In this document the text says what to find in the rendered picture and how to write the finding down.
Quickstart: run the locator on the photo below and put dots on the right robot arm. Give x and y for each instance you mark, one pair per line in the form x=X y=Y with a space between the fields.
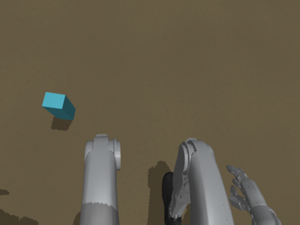
x=264 y=215

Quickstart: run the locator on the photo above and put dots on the right robot hand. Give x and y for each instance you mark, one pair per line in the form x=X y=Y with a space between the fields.
x=253 y=196

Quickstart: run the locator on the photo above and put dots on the carton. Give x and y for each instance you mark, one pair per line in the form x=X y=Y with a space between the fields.
x=59 y=105

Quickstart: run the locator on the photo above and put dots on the right robot foot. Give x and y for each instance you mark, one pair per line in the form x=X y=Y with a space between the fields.
x=167 y=190

